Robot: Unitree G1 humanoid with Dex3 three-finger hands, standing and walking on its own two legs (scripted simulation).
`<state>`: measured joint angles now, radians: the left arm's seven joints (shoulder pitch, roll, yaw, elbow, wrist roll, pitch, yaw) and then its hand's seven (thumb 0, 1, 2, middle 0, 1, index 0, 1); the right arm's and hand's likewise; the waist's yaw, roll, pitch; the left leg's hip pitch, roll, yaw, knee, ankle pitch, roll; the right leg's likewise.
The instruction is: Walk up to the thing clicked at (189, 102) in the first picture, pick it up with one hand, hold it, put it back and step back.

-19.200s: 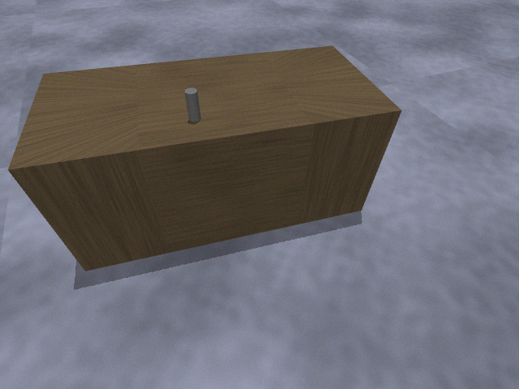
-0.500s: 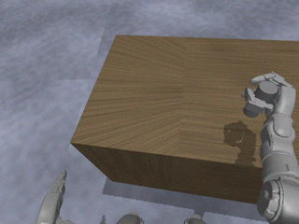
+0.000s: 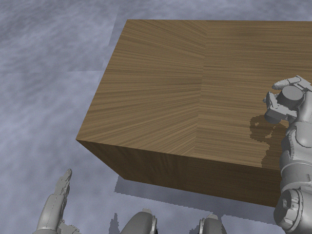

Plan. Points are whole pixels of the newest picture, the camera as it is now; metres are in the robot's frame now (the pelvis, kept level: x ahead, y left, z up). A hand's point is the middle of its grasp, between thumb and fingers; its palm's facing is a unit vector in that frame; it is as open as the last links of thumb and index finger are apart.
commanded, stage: lower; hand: right
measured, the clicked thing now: (281, 106) +0.47 -0.24 +0.01
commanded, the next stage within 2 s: loosen in 0.68 s
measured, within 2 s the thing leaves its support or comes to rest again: rests again in 0.48 s
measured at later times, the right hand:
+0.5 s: hand (272, 107) +0.48 -0.23 +0.00, palm faces +0.26 +0.96 +0.00, open 5.3 cm
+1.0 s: hand (271, 109) +0.48 -0.23 -0.01, palm faces +0.26 +0.96 +0.00, open 5.7 cm
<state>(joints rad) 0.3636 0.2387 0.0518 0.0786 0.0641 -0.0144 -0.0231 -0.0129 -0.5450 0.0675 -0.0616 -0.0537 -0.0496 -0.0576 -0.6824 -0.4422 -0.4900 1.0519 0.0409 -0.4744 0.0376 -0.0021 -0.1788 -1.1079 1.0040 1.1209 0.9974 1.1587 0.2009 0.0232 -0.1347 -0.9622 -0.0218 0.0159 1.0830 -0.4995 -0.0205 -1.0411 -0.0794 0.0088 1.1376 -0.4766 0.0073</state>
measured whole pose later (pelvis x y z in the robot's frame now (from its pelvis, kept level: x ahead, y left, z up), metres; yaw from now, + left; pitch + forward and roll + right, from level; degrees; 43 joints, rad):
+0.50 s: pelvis -0.01 +0.00 -0.02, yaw +0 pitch +24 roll +4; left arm 0.38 0.25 0.05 -0.02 0.08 0.00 -0.03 -0.01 -0.54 0.06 -0.06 -0.05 -0.05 -0.05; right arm -0.69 -0.48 -0.53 1.08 0.03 -0.51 0.05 0.00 -0.18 -1.11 1.00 1.12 1.00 1.16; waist 0.23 0.02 -0.15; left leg -1.07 -0.03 0.03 1.18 -0.53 -0.01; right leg -1.15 -0.09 0.03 1.24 -0.51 0.01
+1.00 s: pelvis -0.02 +0.00 -0.03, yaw +1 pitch +25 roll +5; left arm 0.41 0.25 0.05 -0.09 0.08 0.01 -0.04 -0.01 -0.52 0.04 -0.07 -0.06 -0.06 -0.05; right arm -0.74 -0.50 -0.54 1.11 0.01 -0.52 0.04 -0.01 -0.15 -0.89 1.04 1.00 1.04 1.01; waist 0.25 0.01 -0.15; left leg -1.14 -0.03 0.04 1.24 -0.53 -0.02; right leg -1.24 -0.09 0.04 1.30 -0.51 0.01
